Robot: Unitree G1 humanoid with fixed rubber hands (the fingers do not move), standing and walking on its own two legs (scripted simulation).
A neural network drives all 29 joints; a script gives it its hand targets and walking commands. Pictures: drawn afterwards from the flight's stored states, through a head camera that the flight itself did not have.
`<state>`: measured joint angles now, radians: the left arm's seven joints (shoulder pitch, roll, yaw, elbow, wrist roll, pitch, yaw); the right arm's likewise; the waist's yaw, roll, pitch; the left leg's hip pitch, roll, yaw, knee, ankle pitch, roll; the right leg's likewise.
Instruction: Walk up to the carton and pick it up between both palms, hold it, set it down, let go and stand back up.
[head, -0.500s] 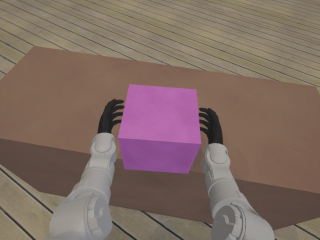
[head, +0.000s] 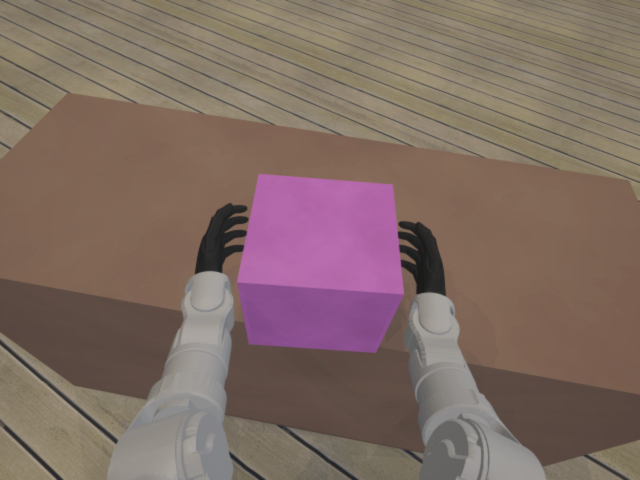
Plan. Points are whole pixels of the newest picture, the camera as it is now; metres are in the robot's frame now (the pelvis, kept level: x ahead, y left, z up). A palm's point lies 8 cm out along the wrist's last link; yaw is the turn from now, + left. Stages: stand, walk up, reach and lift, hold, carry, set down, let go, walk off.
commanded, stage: reach and lift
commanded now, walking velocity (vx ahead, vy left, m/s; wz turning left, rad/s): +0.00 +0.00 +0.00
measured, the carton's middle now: (319, 266) +0.42 +0.01 -0.02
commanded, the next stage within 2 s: none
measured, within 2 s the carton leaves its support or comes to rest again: leaves its support in 0.80 s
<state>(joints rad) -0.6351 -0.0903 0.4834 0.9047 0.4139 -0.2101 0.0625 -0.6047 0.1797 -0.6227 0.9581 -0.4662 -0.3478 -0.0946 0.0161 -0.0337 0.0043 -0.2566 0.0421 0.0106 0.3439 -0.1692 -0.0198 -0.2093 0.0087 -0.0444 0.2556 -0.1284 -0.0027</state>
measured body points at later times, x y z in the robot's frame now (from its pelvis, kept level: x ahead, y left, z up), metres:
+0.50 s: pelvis +0.00 +0.00 +0.00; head +0.05 +0.02 +0.45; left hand +0.39 +0.16 +0.03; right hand +0.38 -0.13 +0.03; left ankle +0.00 +0.13 -0.75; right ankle +0.00 -0.12 -0.75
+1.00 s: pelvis -0.01 -0.01 +0.00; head +0.03 +0.02 +0.45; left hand +0.39 +0.15 +0.06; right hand +0.38 -0.14 +0.06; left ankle +0.00 +0.13 -0.75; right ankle +0.00 -0.12 -0.75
